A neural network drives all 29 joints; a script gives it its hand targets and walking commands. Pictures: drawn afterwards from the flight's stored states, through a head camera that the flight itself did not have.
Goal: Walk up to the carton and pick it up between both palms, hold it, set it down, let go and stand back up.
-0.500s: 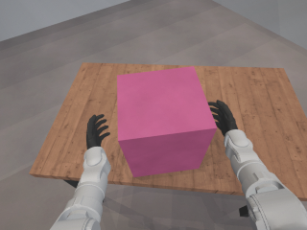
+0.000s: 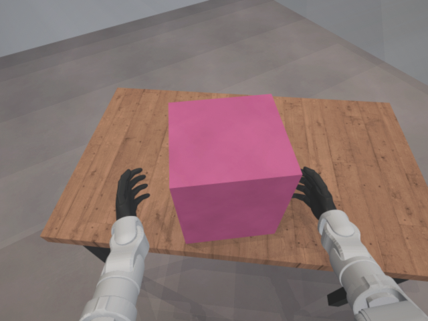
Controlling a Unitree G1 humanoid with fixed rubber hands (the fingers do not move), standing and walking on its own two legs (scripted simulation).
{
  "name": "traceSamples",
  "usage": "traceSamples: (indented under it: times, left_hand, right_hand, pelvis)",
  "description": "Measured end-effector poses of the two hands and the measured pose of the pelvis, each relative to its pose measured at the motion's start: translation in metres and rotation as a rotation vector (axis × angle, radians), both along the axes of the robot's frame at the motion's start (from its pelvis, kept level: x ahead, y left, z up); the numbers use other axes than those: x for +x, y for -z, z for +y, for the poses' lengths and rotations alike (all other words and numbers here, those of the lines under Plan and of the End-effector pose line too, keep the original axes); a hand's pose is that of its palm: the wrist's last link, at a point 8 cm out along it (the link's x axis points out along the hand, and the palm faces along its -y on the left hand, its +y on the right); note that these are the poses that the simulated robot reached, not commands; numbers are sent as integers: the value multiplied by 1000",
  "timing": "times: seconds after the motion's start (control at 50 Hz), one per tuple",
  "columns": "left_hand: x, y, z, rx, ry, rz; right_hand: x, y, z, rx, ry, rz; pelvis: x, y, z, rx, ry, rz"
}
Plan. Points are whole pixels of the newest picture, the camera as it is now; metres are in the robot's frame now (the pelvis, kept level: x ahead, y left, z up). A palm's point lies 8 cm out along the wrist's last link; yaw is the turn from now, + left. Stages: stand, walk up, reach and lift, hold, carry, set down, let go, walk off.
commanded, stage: set down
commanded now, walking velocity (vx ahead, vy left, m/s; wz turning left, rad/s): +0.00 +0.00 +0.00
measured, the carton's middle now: (225, 173) +0.43 +0.03 +0.00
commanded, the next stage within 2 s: none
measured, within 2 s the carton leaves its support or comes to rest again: neither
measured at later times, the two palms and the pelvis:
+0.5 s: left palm (114, 244) +0.25 +0.22 +0.01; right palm (339, 245) +0.29 -0.19 -0.02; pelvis +0.00 -0.01 +0.00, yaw +0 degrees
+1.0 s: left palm (118, 274) +0.20 +0.20 +0.00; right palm (362, 290) +0.22 -0.22 -0.02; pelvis +0.00 -0.01 +0.01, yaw +0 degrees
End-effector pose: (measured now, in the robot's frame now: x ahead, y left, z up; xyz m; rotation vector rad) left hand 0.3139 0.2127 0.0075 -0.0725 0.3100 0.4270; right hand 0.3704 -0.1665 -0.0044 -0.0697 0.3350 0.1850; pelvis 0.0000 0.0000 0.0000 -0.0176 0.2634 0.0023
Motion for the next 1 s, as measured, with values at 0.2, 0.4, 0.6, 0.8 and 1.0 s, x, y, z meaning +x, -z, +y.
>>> traceSamples:
  times: [0.2,0.4,0.6,0.8,1.0]
  left_hand:
    - [-22,4,6,7,-15,0]
    - [-53,5,8,10,-31,-3]
    - [-79,-1,-2,-2,-11,-18]
    - [-99,3,-7,-33,-12,-7]
    - [-114,5,-17,-34,3,19]
  right_hand:
    - [-27,10,-12,-11,-6,-12]
    - [-60,14,-22,-8,-11,-3]
    - [-95,11,-33,-15,-10,17]
    - [-128,9,-44,-37,1,53]
    - [-149,13,-52,-32,13,88]
  pelvis:
    - [0,0,-2,2,0,0]
    - [-1,-2,-5,6,-1,-28]
    - [-2,-6,-7,9,-3,-102]
    - [-3,-7,-7,11,-4,-142]
    - [-1,-8,-9,13,-4,-158]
